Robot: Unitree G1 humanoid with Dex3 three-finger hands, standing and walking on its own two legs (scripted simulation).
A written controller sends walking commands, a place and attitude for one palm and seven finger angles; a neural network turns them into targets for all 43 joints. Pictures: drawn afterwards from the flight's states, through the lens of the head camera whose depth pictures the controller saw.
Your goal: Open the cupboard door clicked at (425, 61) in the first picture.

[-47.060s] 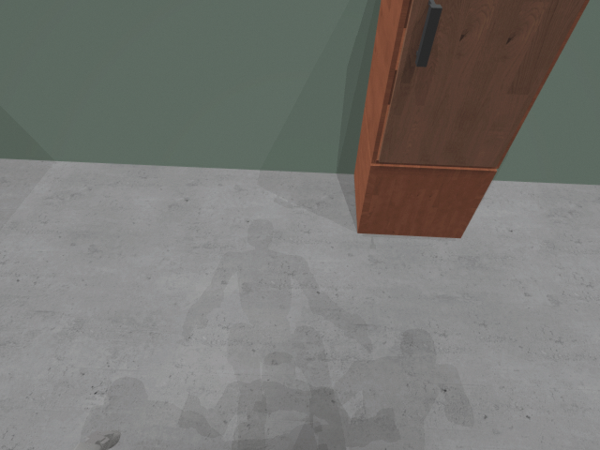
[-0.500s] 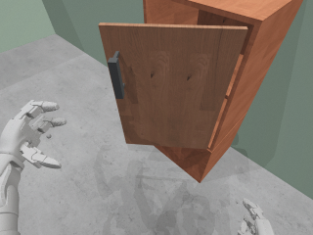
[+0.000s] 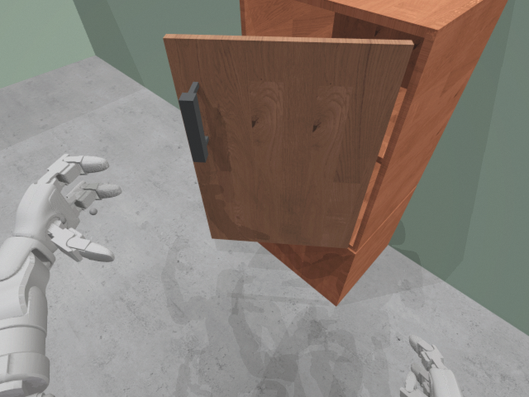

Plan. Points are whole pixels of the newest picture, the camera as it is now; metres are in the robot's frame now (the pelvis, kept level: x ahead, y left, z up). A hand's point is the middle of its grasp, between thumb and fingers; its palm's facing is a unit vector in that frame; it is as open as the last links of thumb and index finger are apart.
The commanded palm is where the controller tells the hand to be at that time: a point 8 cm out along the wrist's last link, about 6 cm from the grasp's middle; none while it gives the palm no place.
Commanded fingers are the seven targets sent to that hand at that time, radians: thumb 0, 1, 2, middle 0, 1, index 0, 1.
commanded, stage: move the hooked fingers beside the handle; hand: left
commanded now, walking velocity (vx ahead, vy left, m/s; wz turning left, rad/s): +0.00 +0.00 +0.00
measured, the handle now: (197, 122) +0.57 +0.18 +0.11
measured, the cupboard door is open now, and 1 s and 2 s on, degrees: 39 39 39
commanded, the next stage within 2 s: none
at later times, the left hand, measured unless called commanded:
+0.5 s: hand (119, 177) +0.40 +0.26 +0.13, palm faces +0.00 -1.00 +0.00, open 14.0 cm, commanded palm +0.38 +0.31 +0.13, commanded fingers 0.00 -0.50 0.30 -0.30 -1.20 -0.30 -1.20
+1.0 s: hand (146, 148) +0.47 +0.24 +0.12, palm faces -0.01 -1.00 +0.01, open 14.0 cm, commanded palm +0.46 +0.29 +0.12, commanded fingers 0.00 -0.50 0.30 -0.30 -1.20 -0.30 -1.20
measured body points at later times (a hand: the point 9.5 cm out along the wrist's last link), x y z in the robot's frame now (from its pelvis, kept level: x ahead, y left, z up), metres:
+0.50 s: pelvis +0.01 +0.01 +0.00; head +0.04 +0.01 +0.45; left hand +0.39 +0.32 +0.13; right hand +0.10 -0.25 -0.10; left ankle +0.00 +0.12 -0.73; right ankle +0.00 -0.11 -0.73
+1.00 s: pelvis +0.01 +0.02 -0.01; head +0.07 +0.02 +0.44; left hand +0.47 +0.30 +0.13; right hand +0.05 -0.25 -0.12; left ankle +0.00 +0.12 -0.73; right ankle +0.00 -0.11 -0.73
